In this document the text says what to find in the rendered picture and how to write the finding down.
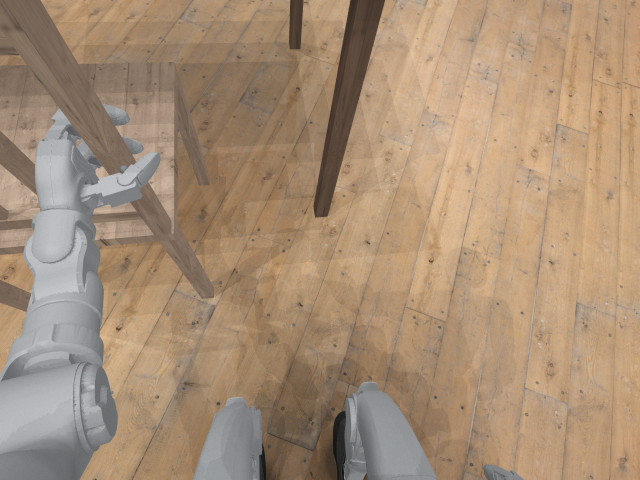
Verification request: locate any left robot hand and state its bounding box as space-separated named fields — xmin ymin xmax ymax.
xmin=35 ymin=104 xmax=161 ymax=220

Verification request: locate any robot left upper arm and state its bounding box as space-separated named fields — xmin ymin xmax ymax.
xmin=0 ymin=362 xmax=118 ymax=480

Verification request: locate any right robot thigh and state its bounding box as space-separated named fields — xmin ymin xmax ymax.
xmin=345 ymin=391 xmax=438 ymax=480

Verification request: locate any chair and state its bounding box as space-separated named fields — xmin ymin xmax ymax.
xmin=0 ymin=0 xmax=214 ymax=312

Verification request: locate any left robot forearm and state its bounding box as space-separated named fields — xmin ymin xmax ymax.
xmin=0 ymin=208 xmax=104 ymax=382

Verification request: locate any robot right shin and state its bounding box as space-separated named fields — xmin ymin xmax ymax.
xmin=344 ymin=382 xmax=391 ymax=480

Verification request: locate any table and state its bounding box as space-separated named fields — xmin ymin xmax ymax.
xmin=289 ymin=0 xmax=385 ymax=218

